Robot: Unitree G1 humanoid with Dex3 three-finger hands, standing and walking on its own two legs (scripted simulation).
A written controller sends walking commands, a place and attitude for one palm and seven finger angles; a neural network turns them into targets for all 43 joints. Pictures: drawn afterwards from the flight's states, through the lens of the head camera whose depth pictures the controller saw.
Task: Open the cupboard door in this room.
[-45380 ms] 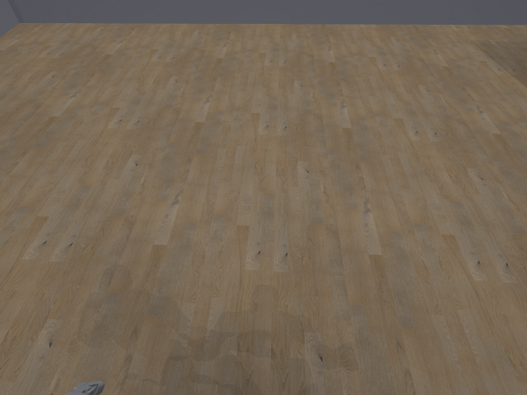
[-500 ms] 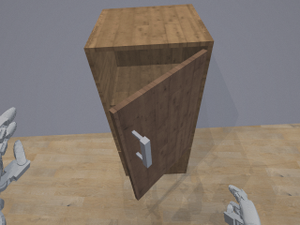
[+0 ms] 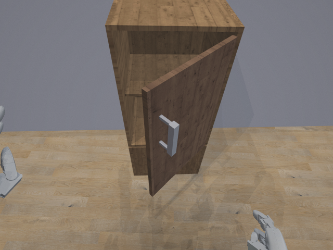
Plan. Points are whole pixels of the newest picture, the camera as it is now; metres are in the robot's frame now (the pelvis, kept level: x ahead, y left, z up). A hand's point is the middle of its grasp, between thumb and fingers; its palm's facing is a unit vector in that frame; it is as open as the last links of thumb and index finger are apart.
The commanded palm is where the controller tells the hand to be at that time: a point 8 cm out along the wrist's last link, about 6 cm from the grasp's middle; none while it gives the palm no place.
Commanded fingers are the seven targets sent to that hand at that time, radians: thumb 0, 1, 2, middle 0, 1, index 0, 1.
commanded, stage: step back with the hand held close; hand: left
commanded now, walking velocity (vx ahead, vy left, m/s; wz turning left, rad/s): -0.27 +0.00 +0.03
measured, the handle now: (167, 135) +0.41 +0.02 +0.02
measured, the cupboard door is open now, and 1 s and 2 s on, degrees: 43 43 43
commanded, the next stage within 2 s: stop stepping back and stand still in 0.42 s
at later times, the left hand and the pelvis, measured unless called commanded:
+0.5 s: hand out of the picture +0.11 +0.30 +0.17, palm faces +0.45 -0.77 -0.45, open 7.4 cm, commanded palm +0.03 +0.32 +0.18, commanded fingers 0.00 0.90 0.90 -0.20 -0.30 -0.20 -0.30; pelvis -0.10 +0.02 +0.00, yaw +1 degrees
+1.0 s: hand out of the picture +0.05 +0.26 +0.17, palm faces +0.42 -0.84 -0.34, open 7.4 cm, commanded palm -0.02 +0.30 +0.18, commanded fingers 0.00 0.90 0.90 -0.20 -0.30 -0.20 -0.30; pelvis -0.19 +0.01 -0.02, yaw -5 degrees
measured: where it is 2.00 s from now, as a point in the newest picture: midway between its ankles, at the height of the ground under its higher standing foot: outside the picture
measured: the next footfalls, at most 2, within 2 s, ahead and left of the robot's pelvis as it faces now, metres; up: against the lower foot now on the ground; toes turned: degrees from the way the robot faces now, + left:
right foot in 0.74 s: -0.25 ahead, -0.06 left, +0.00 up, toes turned -4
left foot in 1.24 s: -0.12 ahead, +0.14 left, +0.00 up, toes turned -3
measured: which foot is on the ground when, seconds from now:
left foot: down 0.00-1.00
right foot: down 0.00-0.38, up 0.40-0.72, down 0.74-1.00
